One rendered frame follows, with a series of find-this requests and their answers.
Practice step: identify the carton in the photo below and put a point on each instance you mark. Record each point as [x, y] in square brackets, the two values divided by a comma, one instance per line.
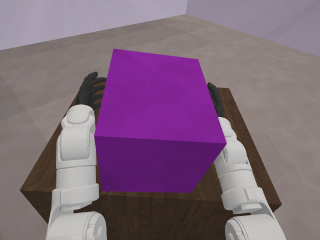
[157, 128]

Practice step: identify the robot left upper arm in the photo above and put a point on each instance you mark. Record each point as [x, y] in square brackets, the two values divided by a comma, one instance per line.
[78, 226]

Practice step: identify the robot right forearm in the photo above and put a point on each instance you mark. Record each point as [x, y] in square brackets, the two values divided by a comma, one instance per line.
[240, 191]

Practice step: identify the robot right upper arm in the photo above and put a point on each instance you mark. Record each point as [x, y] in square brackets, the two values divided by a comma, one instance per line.
[253, 227]

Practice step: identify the pedestal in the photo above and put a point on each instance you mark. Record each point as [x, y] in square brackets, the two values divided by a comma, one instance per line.
[199, 215]

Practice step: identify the robot right hand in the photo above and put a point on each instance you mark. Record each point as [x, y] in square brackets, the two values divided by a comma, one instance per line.
[216, 99]

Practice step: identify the robot left forearm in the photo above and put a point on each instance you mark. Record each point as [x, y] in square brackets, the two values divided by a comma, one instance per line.
[76, 185]

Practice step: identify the robot left hand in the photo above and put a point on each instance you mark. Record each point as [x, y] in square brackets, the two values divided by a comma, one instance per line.
[85, 95]

